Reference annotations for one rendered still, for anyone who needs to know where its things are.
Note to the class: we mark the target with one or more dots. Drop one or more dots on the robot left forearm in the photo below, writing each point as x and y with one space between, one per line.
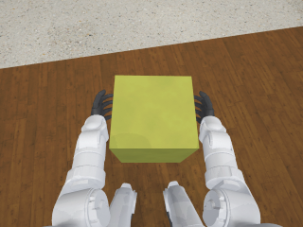
88 163

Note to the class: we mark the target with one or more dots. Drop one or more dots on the robot left thigh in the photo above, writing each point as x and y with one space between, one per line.
122 207

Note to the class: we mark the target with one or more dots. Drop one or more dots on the robot left upper arm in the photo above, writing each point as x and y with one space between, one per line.
84 208

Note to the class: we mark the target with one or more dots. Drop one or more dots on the carton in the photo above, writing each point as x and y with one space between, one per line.
153 119

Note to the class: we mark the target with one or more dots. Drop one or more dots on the left robot shin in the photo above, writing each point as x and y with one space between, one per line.
127 185

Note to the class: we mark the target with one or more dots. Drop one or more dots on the right robot hand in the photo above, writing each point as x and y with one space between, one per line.
206 106

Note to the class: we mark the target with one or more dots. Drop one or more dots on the left robot hand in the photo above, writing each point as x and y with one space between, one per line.
98 105

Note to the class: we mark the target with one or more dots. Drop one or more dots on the robot right upper arm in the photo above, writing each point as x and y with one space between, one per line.
229 208

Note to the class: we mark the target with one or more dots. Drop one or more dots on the robot right forearm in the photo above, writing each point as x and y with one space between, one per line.
220 160

